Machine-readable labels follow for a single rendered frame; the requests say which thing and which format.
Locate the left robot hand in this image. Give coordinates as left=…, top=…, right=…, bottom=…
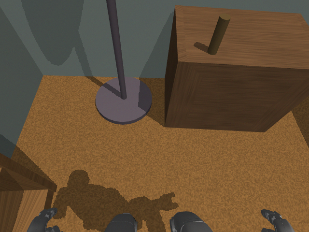
left=27, top=208, right=63, bottom=232

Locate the can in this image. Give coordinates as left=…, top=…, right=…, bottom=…
left=207, top=14, right=231, bottom=55

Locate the right robot hand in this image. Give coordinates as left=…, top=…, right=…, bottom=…
left=261, top=209, right=295, bottom=232

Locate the coat stand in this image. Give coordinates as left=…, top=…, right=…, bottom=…
left=96, top=0, right=152, bottom=125

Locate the bookshelf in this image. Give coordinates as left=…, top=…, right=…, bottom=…
left=0, top=153, right=57, bottom=232

